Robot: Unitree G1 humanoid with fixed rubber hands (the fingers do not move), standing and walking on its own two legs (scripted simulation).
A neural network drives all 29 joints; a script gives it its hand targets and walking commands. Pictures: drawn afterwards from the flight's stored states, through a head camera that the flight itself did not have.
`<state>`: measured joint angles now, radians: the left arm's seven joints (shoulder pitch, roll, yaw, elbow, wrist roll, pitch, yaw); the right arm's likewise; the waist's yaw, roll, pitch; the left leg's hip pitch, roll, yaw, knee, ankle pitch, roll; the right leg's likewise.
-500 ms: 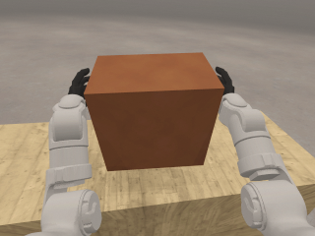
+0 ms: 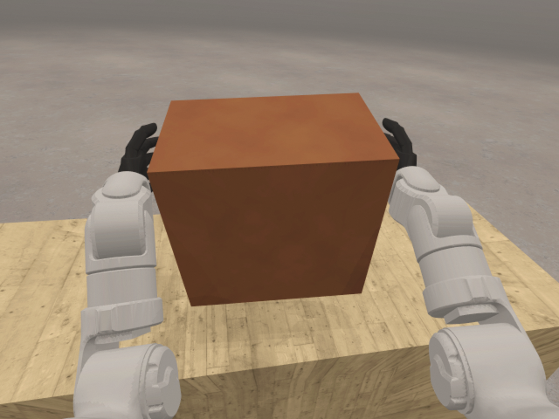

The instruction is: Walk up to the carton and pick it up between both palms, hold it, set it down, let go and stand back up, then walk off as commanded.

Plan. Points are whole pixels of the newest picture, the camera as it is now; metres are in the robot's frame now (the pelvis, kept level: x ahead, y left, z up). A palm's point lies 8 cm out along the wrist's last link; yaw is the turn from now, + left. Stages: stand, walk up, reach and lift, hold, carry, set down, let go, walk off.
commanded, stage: hold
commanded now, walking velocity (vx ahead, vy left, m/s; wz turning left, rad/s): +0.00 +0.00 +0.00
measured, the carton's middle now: (272, 203) +0.37 +0.01 +0.21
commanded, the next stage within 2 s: none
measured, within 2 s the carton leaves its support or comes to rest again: neither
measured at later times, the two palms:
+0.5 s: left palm (132, 181) +0.35 +0.19 +0.25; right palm (396, 175) +0.36 -0.16 +0.26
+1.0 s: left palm (132, 183) +0.35 +0.19 +0.25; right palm (396, 173) +0.36 -0.16 +0.26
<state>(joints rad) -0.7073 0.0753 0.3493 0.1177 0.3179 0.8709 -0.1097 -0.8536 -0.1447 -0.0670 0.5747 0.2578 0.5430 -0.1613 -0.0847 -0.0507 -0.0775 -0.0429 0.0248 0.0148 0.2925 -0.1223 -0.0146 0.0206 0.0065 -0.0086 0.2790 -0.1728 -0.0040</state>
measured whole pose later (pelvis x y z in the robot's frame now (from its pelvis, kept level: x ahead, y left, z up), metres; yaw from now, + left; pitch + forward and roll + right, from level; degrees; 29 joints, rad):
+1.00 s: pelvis +0.00 +0.00 +0.00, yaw +0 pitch -7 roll +0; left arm -0.70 0.08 0.34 0.14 0.31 0.86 -0.10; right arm -0.86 -0.15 -0.05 0.60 0.26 0.54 -0.16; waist -0.08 -0.05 -0.09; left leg -0.06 0.02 0.02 0.30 -0.12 -0.01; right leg 0.01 0.01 0.00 0.27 -0.17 0.00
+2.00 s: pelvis +0.00 +0.00 +0.00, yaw +0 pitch -7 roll +0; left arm -0.72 0.08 0.36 0.15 0.32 0.86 -0.12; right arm -0.86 -0.15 -0.06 0.59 0.25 0.55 -0.16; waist -0.07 -0.04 -0.09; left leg -0.04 0.02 0.02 0.29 -0.12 -0.01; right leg 0.02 0.01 0.00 0.28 -0.17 0.00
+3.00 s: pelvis +0.00 +0.00 +0.00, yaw +0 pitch -7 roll +0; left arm -0.72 0.08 0.35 0.15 0.32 0.87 -0.11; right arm -0.88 -0.15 -0.06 0.62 0.26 0.54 -0.16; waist -0.08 -0.05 -0.08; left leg -0.05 0.03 0.02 0.29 -0.12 -0.01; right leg 0.01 0.01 0.00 0.28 -0.17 -0.01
